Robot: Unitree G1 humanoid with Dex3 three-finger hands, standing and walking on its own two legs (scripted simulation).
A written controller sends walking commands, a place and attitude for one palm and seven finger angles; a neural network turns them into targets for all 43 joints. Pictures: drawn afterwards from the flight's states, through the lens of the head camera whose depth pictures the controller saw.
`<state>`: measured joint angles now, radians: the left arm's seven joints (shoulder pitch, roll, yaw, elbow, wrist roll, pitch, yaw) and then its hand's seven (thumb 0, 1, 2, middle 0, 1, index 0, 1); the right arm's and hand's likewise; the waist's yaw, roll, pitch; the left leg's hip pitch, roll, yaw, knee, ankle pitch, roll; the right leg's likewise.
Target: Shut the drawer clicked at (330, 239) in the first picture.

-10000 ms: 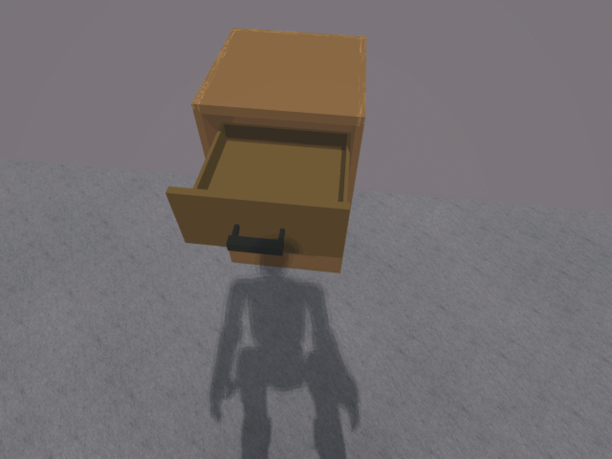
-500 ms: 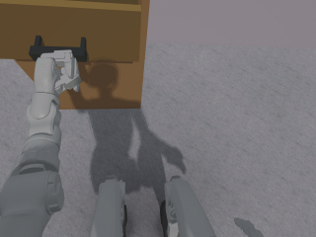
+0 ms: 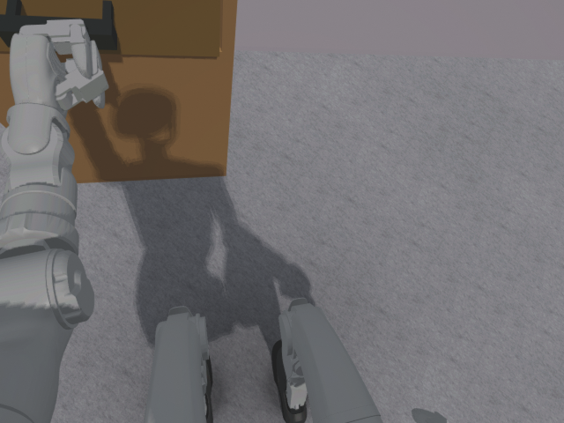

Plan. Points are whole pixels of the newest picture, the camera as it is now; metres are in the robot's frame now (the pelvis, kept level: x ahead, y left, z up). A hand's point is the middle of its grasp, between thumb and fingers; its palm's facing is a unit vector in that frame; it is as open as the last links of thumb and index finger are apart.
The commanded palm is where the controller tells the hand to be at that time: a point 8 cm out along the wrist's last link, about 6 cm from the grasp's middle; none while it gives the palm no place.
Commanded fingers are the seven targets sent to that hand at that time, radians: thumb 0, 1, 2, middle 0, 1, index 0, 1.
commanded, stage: push the drawer shut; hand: left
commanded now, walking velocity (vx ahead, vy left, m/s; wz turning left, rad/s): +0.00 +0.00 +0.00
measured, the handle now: (61, 19) +0.63 +0.24 +0.04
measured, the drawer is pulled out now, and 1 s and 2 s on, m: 0.01 0.00 0.00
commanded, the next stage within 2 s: pull the fist back off the drawer in 0.38 s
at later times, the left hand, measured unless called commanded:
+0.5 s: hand (86, 60) +0.57 +0.21 +0.03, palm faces +0.03 -1.00 -0.06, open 3.0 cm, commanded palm +0.61 +0.19 +0.04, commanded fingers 0.00 0.90 0.90 -1.40 -1.60 -1.40 -1.60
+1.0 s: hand (99, 64) +0.56 +0.19 +0.04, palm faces +0.04 -1.00 -0.04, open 3.1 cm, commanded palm +0.54 +0.20 +0.04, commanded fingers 0.00 0.90 0.90 -1.40 -1.60 -1.40 -1.60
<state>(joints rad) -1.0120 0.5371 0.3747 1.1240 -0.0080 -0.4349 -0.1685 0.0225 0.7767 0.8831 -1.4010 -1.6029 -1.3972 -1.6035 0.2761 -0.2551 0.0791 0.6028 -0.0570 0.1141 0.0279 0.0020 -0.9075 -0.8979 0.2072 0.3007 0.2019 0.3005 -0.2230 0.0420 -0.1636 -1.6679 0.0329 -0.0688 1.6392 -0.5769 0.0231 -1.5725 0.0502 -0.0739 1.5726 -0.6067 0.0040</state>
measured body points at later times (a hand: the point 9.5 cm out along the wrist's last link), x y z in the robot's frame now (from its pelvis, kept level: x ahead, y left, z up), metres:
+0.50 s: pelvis -0.02 +0.00 -0.02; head +0.20 +0.07 +0.37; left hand +0.57 +0.26 +0.03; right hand +0.00 -0.27 -0.11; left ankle +0.07 +0.11 -0.53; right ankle +0.06 -0.13 -0.53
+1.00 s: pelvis -0.01 +0.00 +0.00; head +0.20 +0.06 +0.39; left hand +0.56 +0.24 +0.04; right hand -0.01 -0.25 -0.10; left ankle +0.07 +0.11 -0.53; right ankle +0.06 -0.13 -0.53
